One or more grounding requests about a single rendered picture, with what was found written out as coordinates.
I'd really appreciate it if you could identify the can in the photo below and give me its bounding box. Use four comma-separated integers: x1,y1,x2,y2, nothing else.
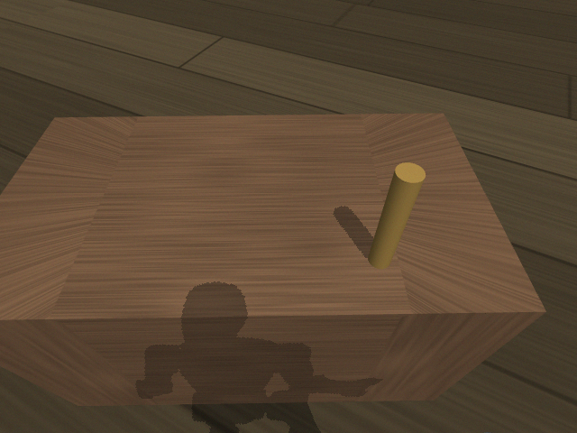
368,162,426,269

